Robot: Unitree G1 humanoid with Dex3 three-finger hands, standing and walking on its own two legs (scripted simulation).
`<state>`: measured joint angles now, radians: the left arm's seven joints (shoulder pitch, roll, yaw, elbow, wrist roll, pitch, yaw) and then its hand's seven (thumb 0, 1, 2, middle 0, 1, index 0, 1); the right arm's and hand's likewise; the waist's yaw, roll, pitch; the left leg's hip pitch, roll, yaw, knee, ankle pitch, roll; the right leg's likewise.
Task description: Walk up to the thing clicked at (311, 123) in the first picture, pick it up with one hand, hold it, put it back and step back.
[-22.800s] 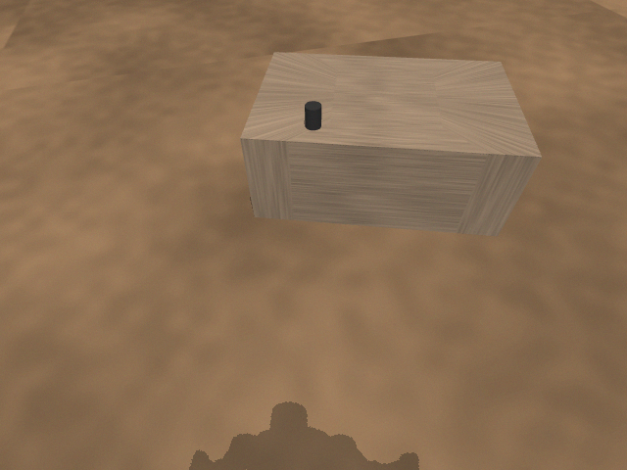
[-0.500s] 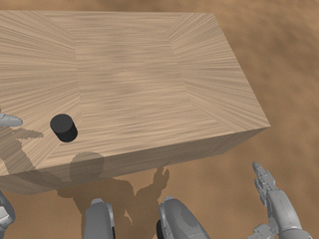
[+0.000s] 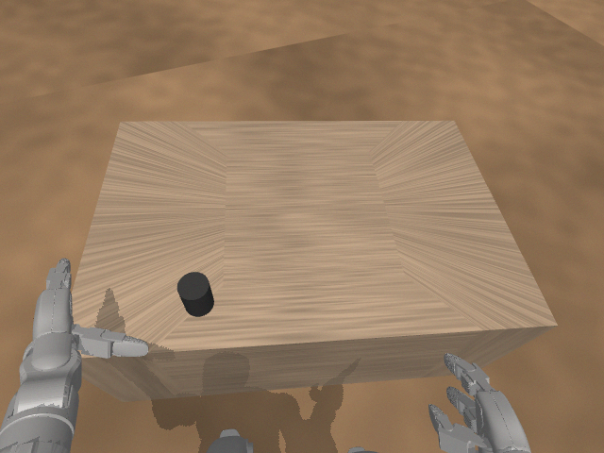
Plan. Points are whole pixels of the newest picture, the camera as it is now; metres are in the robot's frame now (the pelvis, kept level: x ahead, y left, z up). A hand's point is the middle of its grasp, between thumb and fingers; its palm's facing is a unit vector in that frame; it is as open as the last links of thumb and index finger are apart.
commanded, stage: home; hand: left
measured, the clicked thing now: (196, 294) +0.45 +0.19 -0.25
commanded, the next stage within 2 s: none
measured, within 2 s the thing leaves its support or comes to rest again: neither
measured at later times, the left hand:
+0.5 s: hand out of the picture +0.16 +0.15 -0.05, palm faces +0.13 -0.97 -0.22, open 17.5 cm
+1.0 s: hand (178, 439) +0.17 +0.15 -0.05, palm faces +0.12 -0.97 -0.23, open 17.5 cm
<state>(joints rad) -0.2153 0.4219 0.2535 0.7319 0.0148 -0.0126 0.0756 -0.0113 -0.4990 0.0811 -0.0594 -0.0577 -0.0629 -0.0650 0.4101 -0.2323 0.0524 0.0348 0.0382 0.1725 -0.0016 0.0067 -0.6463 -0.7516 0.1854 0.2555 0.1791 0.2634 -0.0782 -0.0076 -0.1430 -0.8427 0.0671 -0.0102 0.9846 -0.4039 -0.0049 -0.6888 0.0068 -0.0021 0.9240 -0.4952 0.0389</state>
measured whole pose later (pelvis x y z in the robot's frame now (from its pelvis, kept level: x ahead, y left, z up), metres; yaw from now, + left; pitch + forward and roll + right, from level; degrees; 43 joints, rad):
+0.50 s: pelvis -0.01 -0.03 +0.01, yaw +1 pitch +8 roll +0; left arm 0.45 0.19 -0.02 0.13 -0.03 0.02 0.09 -0.01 -0.55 0.05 -0.06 -0.05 -0.06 -0.06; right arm 0.44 -0.21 0.00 0.04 0.04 0.13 -0.09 0.01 -0.89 -0.90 0.21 0.30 0.20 0.30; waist 0.00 0.00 -0.11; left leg -0.69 0.04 0.00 0.92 -0.38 -0.03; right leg -0.58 -0.02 0.00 0.95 -0.52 0.01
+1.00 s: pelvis +0.00 -0.03 +0.00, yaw +1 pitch +9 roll +0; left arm 0.45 0.19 -0.01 0.11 -0.03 0.00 0.09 -0.01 -0.55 0.05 -0.05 -0.05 -0.06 -0.06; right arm 0.46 -0.20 0.00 0.00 0.03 0.13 -0.09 0.02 -0.90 -0.90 0.21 0.30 0.20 0.31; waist 0.00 0.00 -0.12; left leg -0.71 0.05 0.01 0.95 -0.40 -0.03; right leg -0.60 -0.02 0.01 0.98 -0.54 0.01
